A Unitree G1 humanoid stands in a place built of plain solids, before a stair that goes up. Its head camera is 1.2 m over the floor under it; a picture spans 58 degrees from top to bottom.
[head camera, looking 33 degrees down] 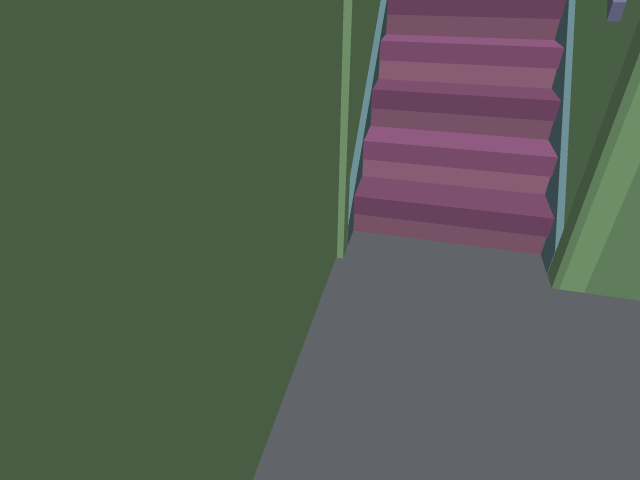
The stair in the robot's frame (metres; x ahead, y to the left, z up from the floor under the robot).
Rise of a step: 0.21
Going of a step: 0.22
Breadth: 0.92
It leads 14 degrees to the right of straight ahead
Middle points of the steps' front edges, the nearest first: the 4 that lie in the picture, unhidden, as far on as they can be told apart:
1.81 -0.62 0.21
2.02 -0.67 0.42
2.24 -0.72 0.62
2.45 -0.78 0.83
